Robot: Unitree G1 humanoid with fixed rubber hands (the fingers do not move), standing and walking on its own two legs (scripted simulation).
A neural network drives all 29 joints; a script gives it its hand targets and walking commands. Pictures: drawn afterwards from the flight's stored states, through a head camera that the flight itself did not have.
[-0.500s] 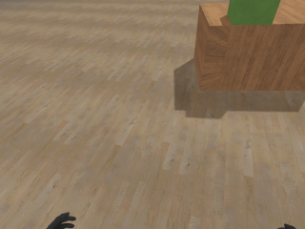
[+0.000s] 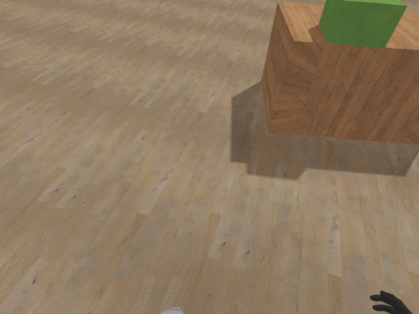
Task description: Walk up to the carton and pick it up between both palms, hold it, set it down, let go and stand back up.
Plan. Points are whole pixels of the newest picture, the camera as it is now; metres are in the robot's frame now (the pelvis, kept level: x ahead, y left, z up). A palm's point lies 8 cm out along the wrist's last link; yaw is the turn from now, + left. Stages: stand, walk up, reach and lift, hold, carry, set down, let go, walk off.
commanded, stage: walk up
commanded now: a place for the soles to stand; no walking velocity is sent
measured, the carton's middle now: (357, 16) +1.68 -0.67 +0.04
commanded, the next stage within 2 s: none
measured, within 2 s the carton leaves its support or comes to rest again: neither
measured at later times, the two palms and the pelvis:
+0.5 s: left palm (135, 267) +0.23 +0.20 -0.07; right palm out of the picture +0.28 -0.43 -0.09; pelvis +0.17 -0.12 -0.02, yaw -3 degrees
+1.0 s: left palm (161, 201) +0.39 +0.18 -0.06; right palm (409, 204) +0.45 -0.45 -0.05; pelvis +0.34 -0.13 +0.01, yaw -4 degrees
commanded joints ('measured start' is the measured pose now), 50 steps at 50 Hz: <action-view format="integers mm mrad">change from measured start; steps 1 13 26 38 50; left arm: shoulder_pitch -50 -75 -68 80 4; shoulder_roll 297 279 319 266 219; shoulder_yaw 116 157 148 143 94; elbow -32 -9 12 -3 -58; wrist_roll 31 27 14 20 21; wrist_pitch -51 11 -55 -48 -36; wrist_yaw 11 -67 25 42 32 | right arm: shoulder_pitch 137 -109 156 -5 195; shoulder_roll -327 -390 -291 -220 -211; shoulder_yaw -117 -123 -83 -70 -92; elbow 4 -21 102 52 82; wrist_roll -1 -8 27 -1 -7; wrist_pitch -37 -43 19 19 -32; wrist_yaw -30 -17 -14 -10 -27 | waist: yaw -132 -22 -53 32 -107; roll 157 332 -182 -117 75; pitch -54 131 12 8 -158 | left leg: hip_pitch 519 -71 -212 -355 504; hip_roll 341 282 65 40 -8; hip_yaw -508 -234 -48 -22 15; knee -399 -514 471 192 -215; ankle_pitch -298 -651 -93 -52 49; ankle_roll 281 210 38 6 85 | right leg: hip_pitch -599 -283 -34 253 -140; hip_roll -124 -206 -276 -253 -157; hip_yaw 129 20 502 315 69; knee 270 -69 -760 -686 -136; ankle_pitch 108 255 -300 258 700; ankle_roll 43 65 33 -5 -28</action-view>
